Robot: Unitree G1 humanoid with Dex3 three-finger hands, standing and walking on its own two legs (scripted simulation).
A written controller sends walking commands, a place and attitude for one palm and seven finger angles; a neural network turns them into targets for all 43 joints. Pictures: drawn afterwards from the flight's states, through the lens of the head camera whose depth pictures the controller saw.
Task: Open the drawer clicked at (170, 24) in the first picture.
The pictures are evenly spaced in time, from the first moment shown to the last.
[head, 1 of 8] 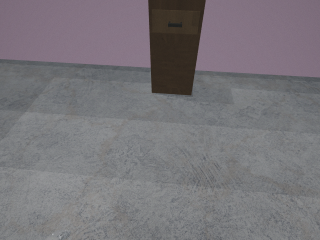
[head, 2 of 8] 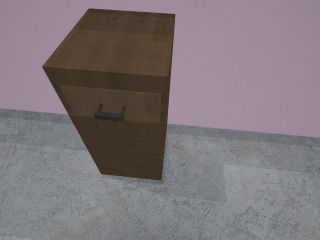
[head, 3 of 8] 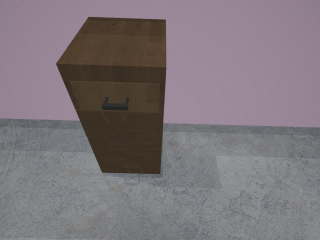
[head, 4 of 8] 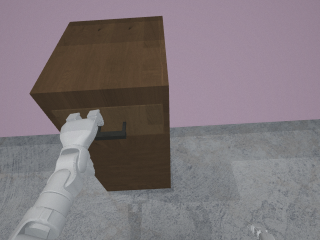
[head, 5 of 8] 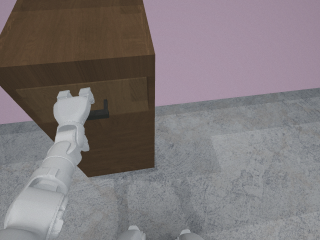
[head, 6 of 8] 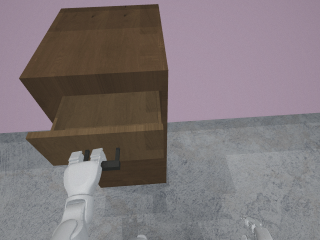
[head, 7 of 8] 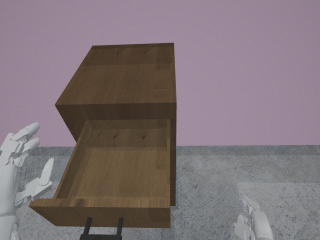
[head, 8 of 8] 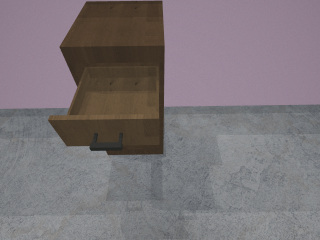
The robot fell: no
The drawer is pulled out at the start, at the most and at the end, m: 0.00 0.30 0.30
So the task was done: yes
